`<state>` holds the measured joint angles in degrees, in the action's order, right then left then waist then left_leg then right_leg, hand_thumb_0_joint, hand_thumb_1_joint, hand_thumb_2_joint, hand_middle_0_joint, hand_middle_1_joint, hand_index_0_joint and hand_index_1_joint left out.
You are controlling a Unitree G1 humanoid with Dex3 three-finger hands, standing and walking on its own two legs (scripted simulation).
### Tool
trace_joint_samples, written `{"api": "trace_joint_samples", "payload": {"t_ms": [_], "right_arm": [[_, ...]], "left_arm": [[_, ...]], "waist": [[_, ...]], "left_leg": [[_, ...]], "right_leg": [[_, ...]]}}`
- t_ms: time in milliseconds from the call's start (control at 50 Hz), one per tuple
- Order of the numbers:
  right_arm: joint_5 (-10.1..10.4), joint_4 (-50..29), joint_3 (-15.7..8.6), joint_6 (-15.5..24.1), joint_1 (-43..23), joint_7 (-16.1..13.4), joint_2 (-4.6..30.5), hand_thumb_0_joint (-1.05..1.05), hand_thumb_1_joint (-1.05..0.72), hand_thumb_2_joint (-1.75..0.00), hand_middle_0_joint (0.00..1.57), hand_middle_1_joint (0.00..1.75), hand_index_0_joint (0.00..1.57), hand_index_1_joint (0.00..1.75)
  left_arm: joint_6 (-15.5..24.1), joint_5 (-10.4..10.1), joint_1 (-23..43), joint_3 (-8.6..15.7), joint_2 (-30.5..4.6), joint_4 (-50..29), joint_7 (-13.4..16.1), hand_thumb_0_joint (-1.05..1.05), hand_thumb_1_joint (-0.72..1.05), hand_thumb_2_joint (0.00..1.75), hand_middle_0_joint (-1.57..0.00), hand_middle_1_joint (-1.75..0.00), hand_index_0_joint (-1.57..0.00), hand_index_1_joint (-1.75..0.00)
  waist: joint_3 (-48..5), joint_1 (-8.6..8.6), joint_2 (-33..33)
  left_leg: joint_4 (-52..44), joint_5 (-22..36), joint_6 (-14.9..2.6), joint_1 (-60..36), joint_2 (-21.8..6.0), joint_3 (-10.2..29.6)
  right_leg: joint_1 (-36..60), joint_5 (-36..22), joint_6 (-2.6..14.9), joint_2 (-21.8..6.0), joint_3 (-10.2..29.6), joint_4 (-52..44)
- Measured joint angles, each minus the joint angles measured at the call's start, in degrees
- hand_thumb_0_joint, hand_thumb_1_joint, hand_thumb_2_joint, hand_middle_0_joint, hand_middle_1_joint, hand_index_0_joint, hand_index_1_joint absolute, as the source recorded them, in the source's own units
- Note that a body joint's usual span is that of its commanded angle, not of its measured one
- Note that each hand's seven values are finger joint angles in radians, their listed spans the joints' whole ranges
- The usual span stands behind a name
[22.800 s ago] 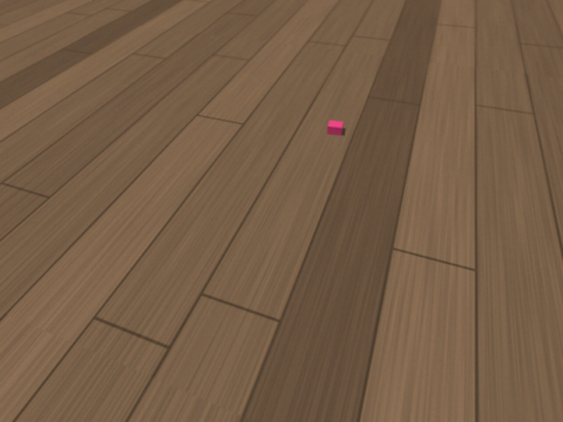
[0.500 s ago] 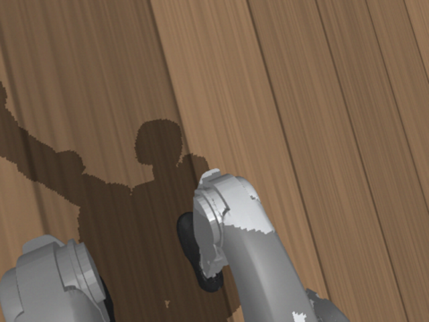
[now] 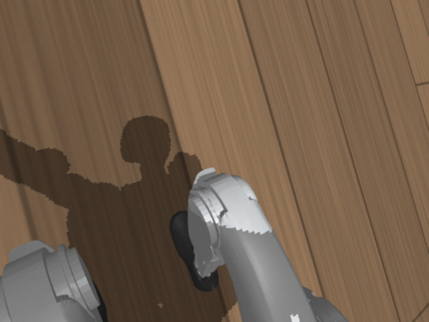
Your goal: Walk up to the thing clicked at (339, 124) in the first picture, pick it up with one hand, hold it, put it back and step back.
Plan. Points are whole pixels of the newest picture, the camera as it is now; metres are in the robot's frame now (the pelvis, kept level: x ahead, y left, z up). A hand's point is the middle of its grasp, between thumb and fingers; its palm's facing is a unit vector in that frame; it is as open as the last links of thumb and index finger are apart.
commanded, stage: rest palm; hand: left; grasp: from above
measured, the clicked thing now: out of the picture +0.55 +0.32 -0.30
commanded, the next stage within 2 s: close in 1.76 s
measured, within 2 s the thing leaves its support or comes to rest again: neither
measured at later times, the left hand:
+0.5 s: hand out of the picture +0.52 +0.32 -0.23, palm faces -0.43 -0.10 -0.90, open 13.5 cm
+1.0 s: hand out of the picture +0.52 +0.32 -0.25, palm faces -0.45 -0.12 -0.88, open 13.6 cm
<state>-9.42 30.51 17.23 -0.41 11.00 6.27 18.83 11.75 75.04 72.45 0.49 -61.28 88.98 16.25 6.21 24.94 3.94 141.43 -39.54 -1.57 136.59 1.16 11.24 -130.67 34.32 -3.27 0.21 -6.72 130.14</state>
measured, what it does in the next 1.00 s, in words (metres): stands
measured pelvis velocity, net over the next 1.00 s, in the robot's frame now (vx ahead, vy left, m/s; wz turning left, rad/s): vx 0.00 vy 0.00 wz -0.04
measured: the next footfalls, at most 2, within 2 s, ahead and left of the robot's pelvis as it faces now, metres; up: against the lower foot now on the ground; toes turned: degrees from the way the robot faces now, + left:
none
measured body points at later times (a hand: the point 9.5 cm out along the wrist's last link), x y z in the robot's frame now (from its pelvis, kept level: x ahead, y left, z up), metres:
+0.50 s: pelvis +0.00 +0.00 -0.01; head +0.30 +0.12 +0.31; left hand +0.54 +0.32 -0.18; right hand +0.03 -0.26 -0.05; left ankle +0.06 +0.11 -0.29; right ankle +0.13 -0.13 -0.29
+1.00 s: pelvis +0.00 +0.00 -0.01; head +0.30 +0.13 +0.30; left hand +0.54 +0.32 -0.20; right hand +0.03 -0.26 -0.05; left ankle +0.06 +0.11 -0.29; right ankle +0.13 -0.13 -0.29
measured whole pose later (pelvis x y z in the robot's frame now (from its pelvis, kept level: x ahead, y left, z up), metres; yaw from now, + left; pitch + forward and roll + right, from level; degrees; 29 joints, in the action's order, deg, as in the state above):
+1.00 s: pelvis +0.00 +0.00 -0.01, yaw -2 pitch +31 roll -17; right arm -12.1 31.1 21.2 3.4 8.4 6.7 20.8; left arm 14.6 75.2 70.7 1.8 -66.1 92.9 23.1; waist 10.9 26.2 7.6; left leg 144.3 -41.3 -1.3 135.7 0.4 13.8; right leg -129.6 34.2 -3.7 1.4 -8.7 131.0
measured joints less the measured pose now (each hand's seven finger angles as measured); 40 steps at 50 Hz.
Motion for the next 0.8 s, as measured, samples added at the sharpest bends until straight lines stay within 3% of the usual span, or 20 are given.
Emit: {"api": "trace_joint_samples", "payload": {"t_ms": [160,320,480,660,800], "right_arm": [[-0.54,-0.56,1.38,0.47,-0.74,-0.03,0.78,0.00,-0.90,-0.89,0.20,0.30,0.20,0.30],[-1.33,0.05,2.18,1.78,-1.07,-0.30,1.36,0.00,-0.90,-0.90,0.20,0.30,0.20,0.30],[-1.51,1.01,2.31,3.97,-1.51,-0.18,1.17,0.00,-0.90,-0.90,0.20,0.30,0.20,0.30],[-1.70,0.97,3.01,4.35,-2.57,0.47,1.07,0.00,-0.90,-0.90,0.20,0.30,0.20,0.30],[-1.99,-0.07,3.81,3.34,-2.56,0.41,1.62,0.00,-0.90,-0.90,0.20,0.30,0.20,0.30]], "left_arm": [[1.58,0.08,-0.95,0.26,-0.91,1.46,0.55,0.00,-0.34,0.94,-0.26,-0.84,-0.25,-0.86],[3.24,1.24,-1.30,1.11,-2.35,2.70,4.90,0.00,-0.38,0.94,-0.26,-0.80,-0.23,-0.84],[1.00,1.17,-0.20,0.91,-2.83,4.71,7.56,0.00,-0.41,0.93,-0.25,-0.78,-0.21,-0.83],[-0.80,-0.36,0.04,1.72,-3.73,5.03,5.50,0.00,-0.42,0.92,-0.23,-0.79,-0.20,-0.83],[0.70,-0.51,-2.03,2.55,-4.36,3.47,4.09,0.00,-0.41,0.91,-0.24,-0.78,-0.21,-0.82]], "waist": [[2.27,0.43,1.09],[3.13,0.82,2.59],[2.63,1.42,2.29],[3.72,1.89,2.02],[5.24,1.49,2.76]], "left_leg": [[0.35,0.36,0.22,-0.45,-0.01,0.57],[1.24,-0.01,0.48,-0.56,-0.36,1.28],[1.77,-0.84,0.28,-0.06,-0.62,1.32],[2.26,-1.16,0.11,0.21,-0.58,1.61],[2.46,-1.20,0.11,-0.43,-0.66,1.91]], "right_leg": [[0.50,-0.53,-0.12,0.16,-0.43,0.07],[0.35,-0.85,-0.45,0.65,-0.89,0.54],[-0.19,-0.35,-0.49,0.86,-0.92,0.80],[-0.18,-0.06,-0.79,0.87,-1.17,0.96],[0.52,-0.18,-0.55,0.98,-1.46,0.91]]}}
